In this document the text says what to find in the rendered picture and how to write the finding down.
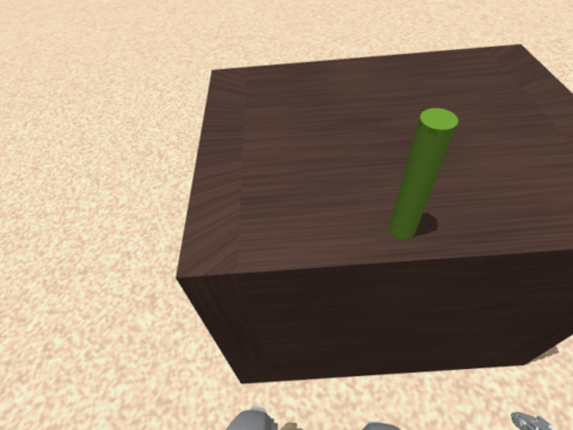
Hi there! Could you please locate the right robot hand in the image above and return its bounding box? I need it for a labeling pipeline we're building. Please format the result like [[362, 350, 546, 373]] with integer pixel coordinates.
[[511, 412, 553, 430]]

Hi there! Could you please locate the can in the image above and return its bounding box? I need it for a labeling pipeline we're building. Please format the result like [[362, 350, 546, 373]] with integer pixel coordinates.
[[389, 108, 458, 239]]

